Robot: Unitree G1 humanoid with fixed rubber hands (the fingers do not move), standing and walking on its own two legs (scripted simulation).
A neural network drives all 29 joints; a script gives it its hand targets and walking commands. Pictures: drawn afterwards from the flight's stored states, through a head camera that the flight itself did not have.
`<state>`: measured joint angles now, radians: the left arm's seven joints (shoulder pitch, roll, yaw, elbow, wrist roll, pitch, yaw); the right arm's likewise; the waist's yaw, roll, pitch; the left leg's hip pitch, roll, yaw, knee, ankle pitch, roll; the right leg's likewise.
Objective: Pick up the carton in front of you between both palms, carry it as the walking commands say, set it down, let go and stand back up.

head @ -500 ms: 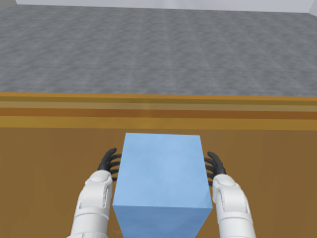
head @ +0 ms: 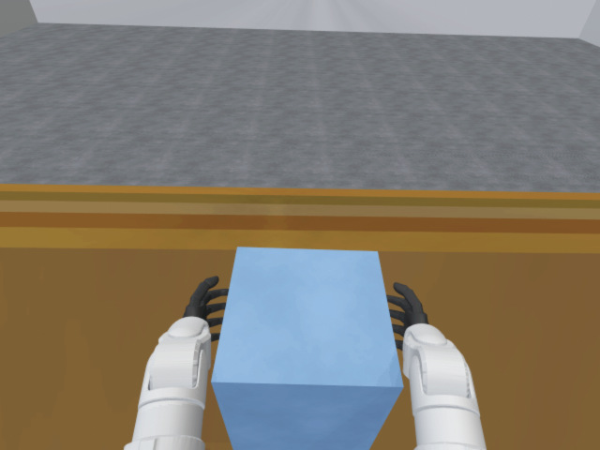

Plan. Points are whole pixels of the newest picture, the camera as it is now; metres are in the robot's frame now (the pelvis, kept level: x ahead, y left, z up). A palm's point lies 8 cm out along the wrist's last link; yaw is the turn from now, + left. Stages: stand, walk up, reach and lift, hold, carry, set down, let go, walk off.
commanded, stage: hold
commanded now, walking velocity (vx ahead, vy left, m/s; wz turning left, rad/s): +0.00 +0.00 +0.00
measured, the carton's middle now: (303, 352) +0.30 +0.00 -0.03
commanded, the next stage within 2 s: carry in 0.38 s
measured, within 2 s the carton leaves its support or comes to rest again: neither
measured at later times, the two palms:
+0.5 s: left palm (195, 314) +0.30 +0.15 +0.06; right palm (410, 320) +0.30 -0.14 +0.05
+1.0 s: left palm (199, 222) +0.47 +0.19 +0.08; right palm (373, 221) +0.49 -0.11 +0.08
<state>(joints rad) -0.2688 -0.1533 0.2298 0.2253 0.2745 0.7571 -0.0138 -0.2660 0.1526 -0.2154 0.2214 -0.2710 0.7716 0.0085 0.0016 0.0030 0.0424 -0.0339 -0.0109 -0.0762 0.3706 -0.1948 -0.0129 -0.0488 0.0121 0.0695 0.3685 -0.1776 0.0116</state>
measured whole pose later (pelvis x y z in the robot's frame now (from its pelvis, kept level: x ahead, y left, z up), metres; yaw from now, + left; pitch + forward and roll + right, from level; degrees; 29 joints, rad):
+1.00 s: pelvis +0.22 +0.02 +0.00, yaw +3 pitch +6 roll +1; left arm -0.15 -0.13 0.09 -0.32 0.11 1.22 0.10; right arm -0.14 0.13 -0.12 -0.32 -0.08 1.22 -0.10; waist 0.02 -0.03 -0.15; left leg -0.53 0.06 0.13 0.78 -0.35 0.00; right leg -0.13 -0.05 -0.18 0.33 -0.30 -0.01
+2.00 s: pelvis +0.86 +0.05 -0.01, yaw +2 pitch +4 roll +0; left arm -0.34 -0.09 0.13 -0.20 0.08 1.15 0.10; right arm -0.31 0.09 -0.14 -0.24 -0.09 1.17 -0.10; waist 0.04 0.00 -0.06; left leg -0.66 0.08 0.13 0.69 -0.08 0.06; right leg -0.05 -0.01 -0.22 0.40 -0.41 -0.04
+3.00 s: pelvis +1.54 +0.09 -0.18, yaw +1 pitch +1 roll +0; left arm -0.77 0.03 0.21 0.18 0.04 1.24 0.14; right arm -0.73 -0.01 -0.22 0.14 -0.05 1.25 -0.14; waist -0.06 0.00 -0.02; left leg -0.40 -0.14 0.10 0.78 -0.28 0.17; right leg -0.57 0.04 0.06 1.29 -0.41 -0.04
